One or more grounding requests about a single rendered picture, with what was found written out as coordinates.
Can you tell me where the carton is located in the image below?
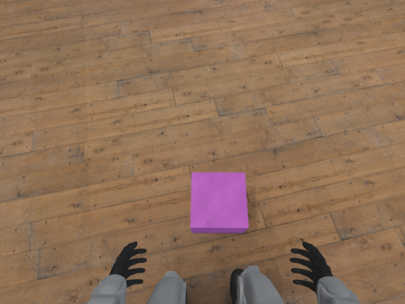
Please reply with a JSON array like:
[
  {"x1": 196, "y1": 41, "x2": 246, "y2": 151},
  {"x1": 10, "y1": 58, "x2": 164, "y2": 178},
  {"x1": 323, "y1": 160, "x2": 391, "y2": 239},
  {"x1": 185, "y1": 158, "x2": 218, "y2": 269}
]
[{"x1": 190, "y1": 172, "x2": 249, "y2": 233}]

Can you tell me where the right robot hand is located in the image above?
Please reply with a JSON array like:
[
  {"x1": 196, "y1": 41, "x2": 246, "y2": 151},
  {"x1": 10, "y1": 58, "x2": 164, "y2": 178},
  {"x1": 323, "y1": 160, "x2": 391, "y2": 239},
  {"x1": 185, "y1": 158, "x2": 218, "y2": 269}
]
[{"x1": 290, "y1": 241, "x2": 333, "y2": 293}]

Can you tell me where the robot left shin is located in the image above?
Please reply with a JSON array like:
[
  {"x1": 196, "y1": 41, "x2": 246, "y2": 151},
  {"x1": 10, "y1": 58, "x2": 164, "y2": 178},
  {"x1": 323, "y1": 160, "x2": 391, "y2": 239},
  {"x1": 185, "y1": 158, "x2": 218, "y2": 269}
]
[{"x1": 164, "y1": 271, "x2": 181, "y2": 280}]

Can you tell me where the right robot forearm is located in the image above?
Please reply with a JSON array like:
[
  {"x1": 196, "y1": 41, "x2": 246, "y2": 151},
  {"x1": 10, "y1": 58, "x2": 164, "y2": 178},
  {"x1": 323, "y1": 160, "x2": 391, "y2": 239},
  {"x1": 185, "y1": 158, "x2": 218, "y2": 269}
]
[{"x1": 316, "y1": 276, "x2": 361, "y2": 304}]

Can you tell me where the left robot thigh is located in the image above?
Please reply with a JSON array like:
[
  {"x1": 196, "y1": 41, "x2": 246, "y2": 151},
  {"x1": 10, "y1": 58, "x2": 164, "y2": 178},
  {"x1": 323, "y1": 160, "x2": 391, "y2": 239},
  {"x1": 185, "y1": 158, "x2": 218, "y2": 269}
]
[{"x1": 147, "y1": 277, "x2": 186, "y2": 304}]

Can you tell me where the left robot hand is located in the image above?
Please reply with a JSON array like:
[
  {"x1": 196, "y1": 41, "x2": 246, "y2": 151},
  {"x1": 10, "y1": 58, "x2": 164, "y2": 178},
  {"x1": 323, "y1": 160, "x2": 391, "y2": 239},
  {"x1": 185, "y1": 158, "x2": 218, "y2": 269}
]
[{"x1": 109, "y1": 241, "x2": 147, "y2": 288}]

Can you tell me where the left robot forearm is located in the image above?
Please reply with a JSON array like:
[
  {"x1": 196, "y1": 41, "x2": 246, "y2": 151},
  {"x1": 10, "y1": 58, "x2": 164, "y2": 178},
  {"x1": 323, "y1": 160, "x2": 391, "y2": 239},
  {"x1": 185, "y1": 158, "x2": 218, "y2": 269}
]
[{"x1": 87, "y1": 274, "x2": 127, "y2": 304}]

